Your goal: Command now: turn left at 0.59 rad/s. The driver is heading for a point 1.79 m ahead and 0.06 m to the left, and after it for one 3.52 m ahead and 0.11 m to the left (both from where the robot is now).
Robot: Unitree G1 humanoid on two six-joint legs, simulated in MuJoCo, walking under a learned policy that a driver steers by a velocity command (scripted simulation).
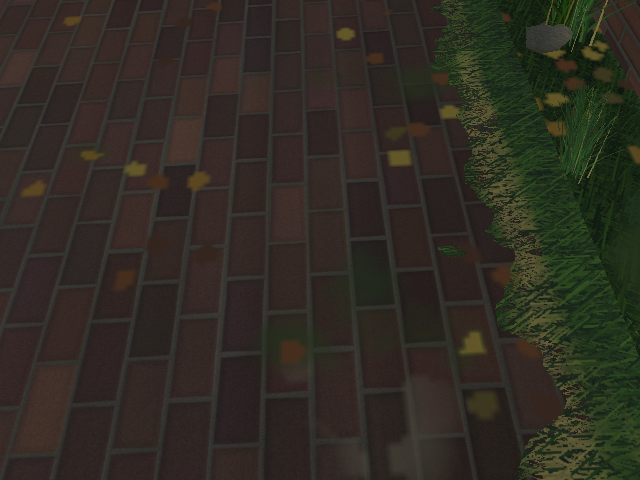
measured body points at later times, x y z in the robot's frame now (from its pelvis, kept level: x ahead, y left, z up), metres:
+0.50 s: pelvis -0.01 +0.05 +0.00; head +0.02 +0.09 +0.45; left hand +0.04 +0.37 -0.12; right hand +0.22 -0.17 -0.07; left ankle -0.03 +0.14 -0.74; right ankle +0.00 -0.11 -0.66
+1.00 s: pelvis -0.01 +0.03 +0.01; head +0.04 +0.01 +0.45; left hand +0.08 +0.33 -0.09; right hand +0.18 -0.25 -0.10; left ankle -0.05 +0.16 -0.66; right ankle -0.01 -0.07 -0.74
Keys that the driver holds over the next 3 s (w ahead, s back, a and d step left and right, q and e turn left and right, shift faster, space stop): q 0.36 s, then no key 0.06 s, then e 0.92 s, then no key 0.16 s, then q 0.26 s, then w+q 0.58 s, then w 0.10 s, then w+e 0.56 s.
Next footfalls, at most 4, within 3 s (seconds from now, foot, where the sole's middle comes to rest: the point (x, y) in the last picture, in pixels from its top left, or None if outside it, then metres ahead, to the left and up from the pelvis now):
0.34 left None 0.01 0.15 -0.77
0.82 right None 0.03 -0.06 -0.77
1.26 left None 0.06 0.18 -0.77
1.62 right None -0.01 -0.08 -0.77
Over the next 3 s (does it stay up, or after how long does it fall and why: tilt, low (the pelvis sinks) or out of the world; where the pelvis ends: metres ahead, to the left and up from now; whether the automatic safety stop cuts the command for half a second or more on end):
stays up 0.53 0.18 -0.01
